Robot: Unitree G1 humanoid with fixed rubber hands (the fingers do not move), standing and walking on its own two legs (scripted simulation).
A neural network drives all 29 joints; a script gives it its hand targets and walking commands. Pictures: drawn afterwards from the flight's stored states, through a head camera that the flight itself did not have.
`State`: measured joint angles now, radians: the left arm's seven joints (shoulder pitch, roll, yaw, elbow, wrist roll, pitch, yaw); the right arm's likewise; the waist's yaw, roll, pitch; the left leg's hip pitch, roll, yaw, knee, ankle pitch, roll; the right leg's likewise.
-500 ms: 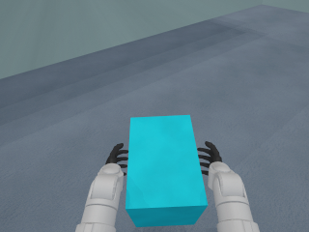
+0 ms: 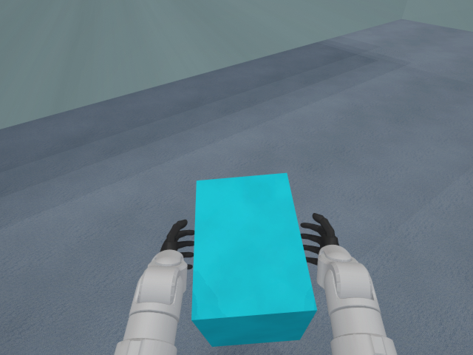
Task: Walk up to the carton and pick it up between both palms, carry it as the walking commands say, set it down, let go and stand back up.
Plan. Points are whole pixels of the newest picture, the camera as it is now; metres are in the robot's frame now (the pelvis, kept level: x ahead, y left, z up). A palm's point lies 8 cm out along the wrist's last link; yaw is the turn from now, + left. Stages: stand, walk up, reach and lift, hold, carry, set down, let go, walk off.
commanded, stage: set down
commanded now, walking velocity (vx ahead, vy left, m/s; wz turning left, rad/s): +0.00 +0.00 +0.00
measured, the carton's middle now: (248, 261) +0.33 +0.00 -0.06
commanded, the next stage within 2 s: none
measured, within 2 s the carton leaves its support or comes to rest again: neither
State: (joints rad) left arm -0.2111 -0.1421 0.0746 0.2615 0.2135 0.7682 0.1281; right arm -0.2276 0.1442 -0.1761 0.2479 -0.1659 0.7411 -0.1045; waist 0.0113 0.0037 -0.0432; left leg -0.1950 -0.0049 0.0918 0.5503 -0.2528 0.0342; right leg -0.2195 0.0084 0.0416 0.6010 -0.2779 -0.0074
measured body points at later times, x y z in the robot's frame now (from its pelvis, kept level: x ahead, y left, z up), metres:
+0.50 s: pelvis -0.05 +0.00 -0.01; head -0.01 -0.01 +0.43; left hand +0.28 +0.15 -0.03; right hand +0.31 -0.13 -0.03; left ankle +0.03 +0.10 -0.73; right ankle +0.04 -0.11 -0.73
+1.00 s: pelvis -0.01 +0.00 -0.04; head +0.18 -0.01 +0.37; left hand +0.33 +0.15 -0.14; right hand +0.38 -0.13 -0.12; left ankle +0.04 +0.10 -0.73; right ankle +0.04 -0.11 -0.73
